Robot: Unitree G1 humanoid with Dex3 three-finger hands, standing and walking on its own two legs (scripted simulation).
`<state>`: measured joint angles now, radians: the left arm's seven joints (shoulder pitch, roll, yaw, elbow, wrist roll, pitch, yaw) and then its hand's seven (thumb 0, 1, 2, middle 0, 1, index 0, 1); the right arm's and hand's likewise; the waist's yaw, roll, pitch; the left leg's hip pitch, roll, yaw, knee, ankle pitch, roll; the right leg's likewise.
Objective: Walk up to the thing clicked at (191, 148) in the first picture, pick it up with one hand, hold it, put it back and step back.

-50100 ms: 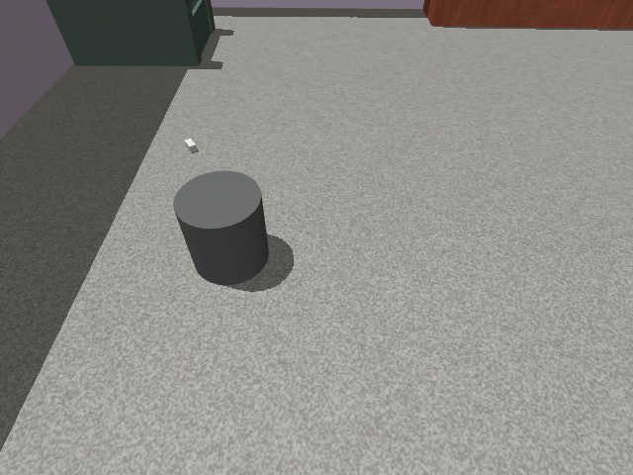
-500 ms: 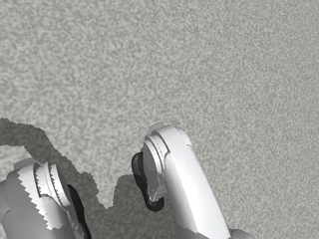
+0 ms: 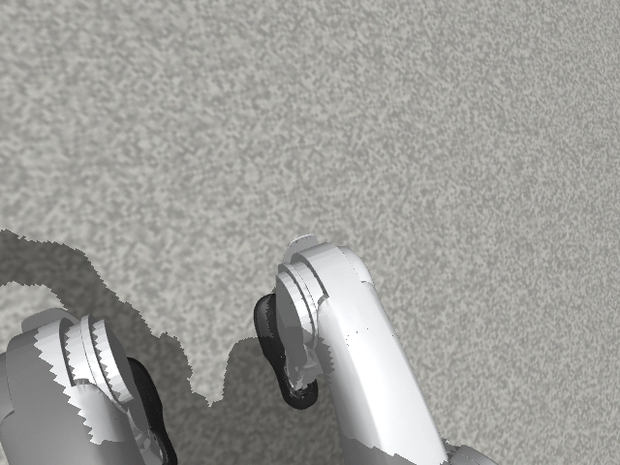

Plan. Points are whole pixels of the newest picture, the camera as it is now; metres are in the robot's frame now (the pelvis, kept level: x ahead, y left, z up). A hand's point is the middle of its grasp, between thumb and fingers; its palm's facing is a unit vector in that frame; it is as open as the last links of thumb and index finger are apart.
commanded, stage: rise first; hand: left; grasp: from above
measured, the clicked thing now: out of the picture +0.47 +0.31 -0.31
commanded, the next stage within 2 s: approach in 1.98 s
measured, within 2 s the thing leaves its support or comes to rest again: neither
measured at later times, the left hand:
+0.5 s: hand out of the picture +0.43 +0.33 -0.21, palm faces +0.04 -0.47 -0.88, open 11.6 cm
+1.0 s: hand out of the picture +0.43 +0.33 -0.21, palm faces +0.05 -0.47 -0.88, open 11.5 cm
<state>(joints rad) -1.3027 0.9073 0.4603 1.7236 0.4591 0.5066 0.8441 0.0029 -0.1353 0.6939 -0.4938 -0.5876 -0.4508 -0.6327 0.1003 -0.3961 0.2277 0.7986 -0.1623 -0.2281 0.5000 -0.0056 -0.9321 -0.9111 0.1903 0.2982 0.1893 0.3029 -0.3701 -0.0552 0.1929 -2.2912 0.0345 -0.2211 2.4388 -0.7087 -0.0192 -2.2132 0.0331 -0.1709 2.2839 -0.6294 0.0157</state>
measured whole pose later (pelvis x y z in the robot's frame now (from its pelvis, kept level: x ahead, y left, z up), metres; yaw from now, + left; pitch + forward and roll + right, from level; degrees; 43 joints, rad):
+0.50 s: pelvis +0.00 +0.00 +0.00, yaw +0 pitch +31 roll -12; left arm -1.31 0.90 0.45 1.73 0.46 0.51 0.85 0.00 -0.12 0.68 -0.51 -0.57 -0.46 -0.62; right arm 0.10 -0.39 0.22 0.80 -0.17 -0.24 0.50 -0.01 -0.93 -0.91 0.19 0.30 0.19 0.30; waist -0.37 -0.06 0.18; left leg -2.28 0.03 -0.22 2.43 -0.71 -0.01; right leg -2.20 0.03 -0.17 2.28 -0.64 0.02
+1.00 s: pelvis +0.00 +0.00 +0.00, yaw +0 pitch +31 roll -12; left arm -1.30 0.90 0.46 1.71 0.46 0.51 0.84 0.00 -0.11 0.67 -0.52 -0.56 -0.47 -0.60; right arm 0.10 -0.39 0.22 0.81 -0.17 -0.23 0.50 -0.01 -0.93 -0.91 0.19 0.30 0.19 0.30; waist -0.37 -0.05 0.19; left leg -2.29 0.03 -0.22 2.43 -0.70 -0.02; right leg -2.21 0.03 -0.17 2.27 -0.63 0.02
